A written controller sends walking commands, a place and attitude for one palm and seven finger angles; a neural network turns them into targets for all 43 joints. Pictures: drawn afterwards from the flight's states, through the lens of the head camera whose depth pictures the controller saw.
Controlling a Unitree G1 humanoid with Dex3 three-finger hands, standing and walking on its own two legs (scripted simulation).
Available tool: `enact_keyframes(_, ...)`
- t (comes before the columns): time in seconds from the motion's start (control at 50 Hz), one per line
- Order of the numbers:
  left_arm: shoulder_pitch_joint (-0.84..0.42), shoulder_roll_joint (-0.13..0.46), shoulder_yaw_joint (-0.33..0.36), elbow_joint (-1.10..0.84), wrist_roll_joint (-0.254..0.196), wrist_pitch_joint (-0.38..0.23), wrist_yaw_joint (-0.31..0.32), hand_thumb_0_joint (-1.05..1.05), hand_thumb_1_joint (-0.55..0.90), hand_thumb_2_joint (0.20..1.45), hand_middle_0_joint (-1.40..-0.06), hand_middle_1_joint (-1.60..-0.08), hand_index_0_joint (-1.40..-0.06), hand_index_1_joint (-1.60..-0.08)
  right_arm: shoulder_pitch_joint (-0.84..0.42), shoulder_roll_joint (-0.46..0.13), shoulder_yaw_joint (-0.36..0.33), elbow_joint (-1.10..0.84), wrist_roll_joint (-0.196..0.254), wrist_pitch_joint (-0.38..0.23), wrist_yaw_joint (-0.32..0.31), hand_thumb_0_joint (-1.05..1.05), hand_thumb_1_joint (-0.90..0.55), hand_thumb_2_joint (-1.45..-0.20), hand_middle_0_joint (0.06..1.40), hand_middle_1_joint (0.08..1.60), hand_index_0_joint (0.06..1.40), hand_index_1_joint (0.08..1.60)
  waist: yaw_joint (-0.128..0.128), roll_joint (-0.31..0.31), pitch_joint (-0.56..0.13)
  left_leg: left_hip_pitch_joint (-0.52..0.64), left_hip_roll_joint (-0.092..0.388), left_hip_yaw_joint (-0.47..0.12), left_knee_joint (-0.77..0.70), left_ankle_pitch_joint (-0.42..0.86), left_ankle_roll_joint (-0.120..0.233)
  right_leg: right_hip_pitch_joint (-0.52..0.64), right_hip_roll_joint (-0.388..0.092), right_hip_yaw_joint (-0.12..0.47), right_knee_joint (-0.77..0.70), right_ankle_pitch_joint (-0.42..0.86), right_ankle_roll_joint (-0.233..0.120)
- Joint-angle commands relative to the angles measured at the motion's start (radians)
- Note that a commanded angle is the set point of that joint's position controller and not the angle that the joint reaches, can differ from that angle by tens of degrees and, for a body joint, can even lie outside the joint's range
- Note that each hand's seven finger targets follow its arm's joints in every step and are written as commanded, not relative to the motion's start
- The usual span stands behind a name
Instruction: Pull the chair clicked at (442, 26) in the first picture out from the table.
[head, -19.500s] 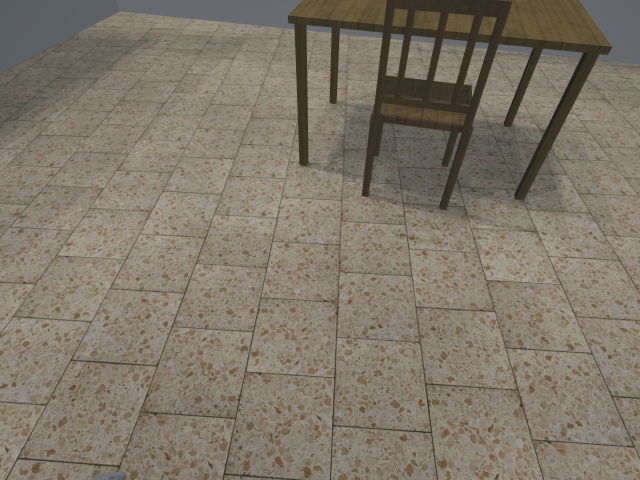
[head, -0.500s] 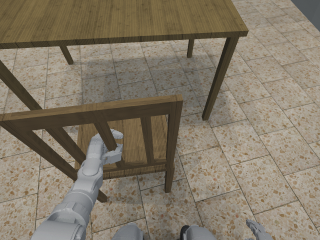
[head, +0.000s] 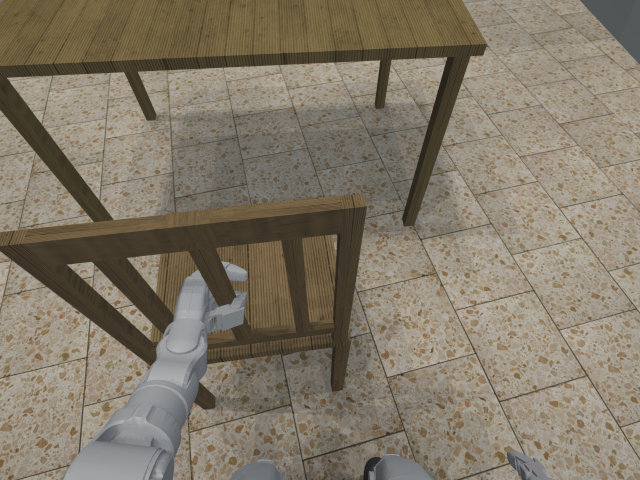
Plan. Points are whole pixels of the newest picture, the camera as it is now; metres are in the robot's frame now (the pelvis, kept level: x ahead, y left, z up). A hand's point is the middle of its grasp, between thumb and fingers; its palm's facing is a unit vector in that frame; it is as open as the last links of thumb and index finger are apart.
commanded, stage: step backward, pulling the chair out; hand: left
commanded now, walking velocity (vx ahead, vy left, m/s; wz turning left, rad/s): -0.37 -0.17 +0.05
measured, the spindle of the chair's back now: (226, 299) +0.37 +0.14 -0.08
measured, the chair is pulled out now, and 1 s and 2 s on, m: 0.43 0.62 0.62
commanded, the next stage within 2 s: stop walking, hand still on the chair in 0.26 s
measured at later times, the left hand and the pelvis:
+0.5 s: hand (229, 390) +0.23 +0.12 -0.06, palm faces -0.03 -0.99 -0.17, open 5.6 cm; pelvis -0.09 +0.00 +0.00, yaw +0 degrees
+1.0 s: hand (216, 461) +0.16 +0.13 -0.06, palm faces -0.02 -0.99 -0.17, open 5.7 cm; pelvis -0.07 +0.00 +0.01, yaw +0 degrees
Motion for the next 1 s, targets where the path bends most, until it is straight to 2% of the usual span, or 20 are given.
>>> enact_keyframes(0.0,-0.295,0.153,-0.027,-0.207,0.005,-0.035,0.006,0.0,0.9,0.9,-0.5,-1.45,-0.5,-1.45,0.018,-0.14,-0.04,-0.108,-0.008,-0.038,-0.02,0.0,-0.9,-0.9,0.2,0.3,0.2,0.3,0.045,0.004,-0.361,0.126,0.205,-0.159,-0.322,0.475,0.089,0.189,-0.063,0.031,0.033,0.159,-0.009)
enact_keyframes(0.04,-0.381,0.093,-0.073,-0.266,0.013,-0.051,-0.01,0.0,0.9,0.9,-0.5,-1.45,-0.5,-1.45,-0.002,-0.104,-0.037,-0.129,-0.023,-0.024,0.0,0.0,-0.9,-0.9,0.2,0.3,0.2,0.3,0.044,0.217,-0.387,0.111,0.287,-0.208,-0.322,0.58,0.148,0.173,-0.029,0.027,0.174,-0.064,-0.01)
enact_keyframes(0.08,-0.382,0.095,-0.066,-0.237,0.011,-0.05,-0.005,0.0,0.9,0.9,-0.5,-1.45,-0.5,-1.45,0.026,-0.1,-0.044,-0.11,-0.024,-0.026,0.009,0.0,-0.9,-0.9,0.2,0.3,0.2,0.3,0.05,0.247,-0.371,0.16,0.303,-0.213,-0.284,0.644,0.173,0.12,-0.014,0.037,0.172,-0.23,-0.023)
enact_keyframes(0.12,-0.35,0.082,-0.075,-0.182,0.016,-0.05,-0.008,0.0,0.9,0.9,-0.5,-1.45,-0.5,-1.45,0.076,-0.108,-0.051,-0.097,-0.017,-0.032,0.022,0.0,-0.9,-0.9,0.2,0.3,0.2,0.3,0.044,0.149,-0.405,0.267,0.276,-0.182,-0.168,0.809,0.153,0.16,-0.019,0.049,0.003,-0.021,-0.028)
enact_keyframes(0.18,-0.352,0.133,-0.062,-0.147,0.026,-0.053,-0.018,0.0,0.9,0.9,-0.5,-1.45,-0.5,-1.45,0.057,-0.117,-0.05,-0.097,-0.003,-0.036,0.016,0.0,-0.9,-0.9,0.2,0.3,0.2,0.3,0.038,0.063,-0.393,0.151,0.195,-0.095,-0.16,0.562,0.065,0.272,-0.086,0.076,-0.083,0.275,-0.044)
enact_keyframes(0.22,-0.338,0.204,-0.011,-0.143,0.017,-0.05,-0.006,0.0,0.9,0.9,-0.5,-1.45,-0.5,-1.45,0.056,-0.114,-0.057,-0.107,0.011,-0.033,0.002,0.0,-0.9,-0.9,0.2,0.3,0.2,0.3,0.027,-0.055,-0.479,0.154,0.135,-0.016,-0.113,0.457,0.029,0.316,-0.144,0.143,-0.076,0.383,-0.064)
enact_keyframes(0.26,-0.331,0.22,-0.003,-0.137,0.012,-0.05,-0.007,0.0,0.9,0.9,-0.5,-1.45,-0.5,-1.45,0.02,-0.093,-0.044,-0.12,0.015,-0.03,-0.004,0.0,-0.9,-0.9,0.2,0.3,0.2,0.3,0.039,-0.099,-0.462,0.124,0.064,0.018,-0.028,0.125,0.01,0.246,-0.234,0.207,-0.154,0.239,-0.095)
enact_keyframes(0.3,-0.294,0.22,0.0,-0.091,0.002,-0.03,-0.003,0.0,0.9,0.9,-0.5,-1.45,-0.5,-1.45,0.019,-0.096,-0.033,-0.113,0.017,-0.027,-0.006,0.0,-0.9,-0.9,0.2,0.3,0.2,0.3,0.051,-0.101,-0.383,0.118,0.047,0.001,-0.002,0.011,0.012,0.139,-0.266,0.213,-0.194,0.032,-0.121)
enact_keyframes(0.34,-0.301,0.198,-0.006,-0.093,0.003,-0.028,-0.002,0.0,0.9,0.9,-0.5,-1.45,-0.5,-1.45,0.012,-0.093,-0.022,-0.115,0.011,-0.033,-0.01,0.0,-0.9,-0.9,0.2,0.3,0.2,0.3,0.049,-0.161,-0.361,0.144,0.049,-0.005,-0.038,0.037,0.022,0.079,-0.238,0.164,-0.187,-0.099,-0.097)
enact_keyframes(0.36,-0.308,0.208,0.002,-0.291,0.001,-0.042,0.001,0.0,0.9,0.9,-0.5,-1.45,-0.5,-1.45,-0.005,-0.085,-0.019,-0.154,0.006,-0.034,-0.01,0.0,-0.9,-0.9,0.2,0.3,0.2,0.3,0.048,-0.146,-0.372,0.2,0.054,-0.012,-0.088,0.053,0.032,0.063,-0.217,0.141,-0.179,-0.173,-0.085)
enact_keyframes(0.42,-0.24,0.134,-0.047,-0.345,0.001,-0.025,0.005,0.0,0.9,0.9,-0.5,-1.45,-0.5,-1.45,-0.034,-0.079,-0.003,-0.181,0.001,-0.037,-0.017,0.0,-0.9,-0.9,0.2,0.3,0.2,0.3,0.052,0.05,-0.303,0.112,0.133,-0.118,-0.325,-0.121,0.092,0.089,-0.06,0.048,-0.074,-0.402,-0.024)
enact_keyframes(0.5,-0.156,0.097,-0.072,-0.431,-0.013,0.001,-0.002,0.0,0.9,0.9,-0.5,-1.45,-0.5,-1.45,-0.024,-0.076,-0.002,-0.196,0.004,-0.044,-0.013,0.0,-0.9,-0.9,0.2,0.3,0.2,0.3,0.059,0.206,-0.292,-0.031,0.195,-0.195,-0.51,-0.322,0.154,0.296,0.035,-0.005,0.126,-0.258,-0.015)
enact_keyframes(0.6,-0.071,0.09,-0.091,-0.454,0.006,0.008,-0.017,0.0,0.9,0.9,-0.5,-1.45,-0.5,-1.45,0.011,-0.071,-0.011,-0.176,0.002,-0.063,0.0,0.0,-0.9,-0.9,0.2,0.3,0.2,0.3,0.055,0.088,-0.263,0.043,0.088,-0.029,-0.369,-0.228,0.095,0.283,0.02,0.017,-0.106,-0.268,-0.029)
enact_keyframes(0.66,-0.046,0.11,-0.077,-0.495,0.019,0.003,-0.008,0.0,0.9,0.9,-0.5,-1.45,-0.5,-1.45,0.024,-0.053,-0.011,-0.146,-0.008,-0.075,-0.003,0.0,-0.9,-0.9,0.2,0.3,0.2,0.3,0.034,-0.186,-0.258,0.266,-0.014,0.059,-0.043,-0.029,0.038,-0.014,-0.153,0.21,-0.319,-0.468,-0.091)
enact_keyframes(0.7,0.018,0.113,-0.07,-0.538,0.026,0.015,-0.001,0.0,0.9,0.9,-0.5,-1.45,-0.5,-1.45,0.008,-0.046,-0.002,-0.123,-0.02,-0.098,-0.004,0.0,-0.9,-0.9,0.2,0.3,0.2,0.3,0.024,-0.154,-0.267,0.337,-0.009,0.037,-0.025,0.039,0.037,-0.081,-0.175,0.18,-0.302,-0.407,-0.106)
enact_keyframes(0.76,0.114,0.111,-0.065,-0.548,0.031,0.011,0.005,0.0,0.9,0.9,-0.5,-1.45,-0.5,-1.45,-0.017,-0.044,0.001,-0.129,-0.021,-0.114,-0.003,0.0,-0.9,-0.9,0.2,0.3,0.2,0.3,0.036,-0.137,-0.195,0.264,0.04,-0.026,-0.168,-0.022,0.052,-0.086,-0.105,0.115,-0.241,-0.448,-0.054)
enact_keyframes(0.78,0.129,0.112,-0.076,-0.574,0.028,0.009,0.004,0.0,0.9,0.9,-0.5,-1.45,-0.5,-1.45,-0.022,-0.052,-0.003,-0.128,-0.017,-0.115,-0.005,0.0,-0.9,-0.9,0.2,0.3,0.2,0.3,0.033,-0.078,-0.157,0.232,0.049,-0.038,-0.207,-0.041,0.057,-0.082,-0.087,0.092,-0.228,-0.44,-0.047)
enact_keyframes(0.84,0.223,0.089,-0.085,-0.602,0.031,0.004,0.005,0.0,0.9,0.9,-0.5,-1.45,-0.5,-1.45,-0.044,-0.044,0.004,-0.16,-0.019,-0.121,0.0,0.0,-0.9,-0.9,0.2,0.3,0.2,0.3,0.055,-0.033,-0.141,0.116,0.086,-0.095,-0.354,-0.117,0.078,0.051,-0.037,0.067,-0.174,-0.383,-0.024)
enact_keyframes(0.88,0.268,0.085,-0.096,-0.614,0.03,0.004,0.005,0.0,0.9,0.9,-0.5,-1.45,-0.5,-1.45,-0.047,-0.046,0.002,-0.168,-0.011,-0.125,0.001,0.0,-0.9,-0.9,0.2,0.3,0.2,0.3,0.056,0.037,-0.12,0.097,0.09,-0.091,-0.399,-0.13,0.082,0.079,-0.026,0.056,-0.166,-0.332,-0.022)
enact_keyframes(0.98,0.349,0.071,-0.108,-0.642,0.031,0.007,0.006,0.0,0.9,0.9,-0.5,-1.45,-0.5,-1.45,-0.041,-0.039,0.006,-0.188,-0.012,-0.132,0.009,0.0,-0.9,-0.9,0.2,0.3,0.2,0.3,0.059,0.022,-0.181,0.155,0.075,-0.046,-0.375,-0.009,0.072,0.137,-0.04,0.06,-0.199,-0.214,-0.024)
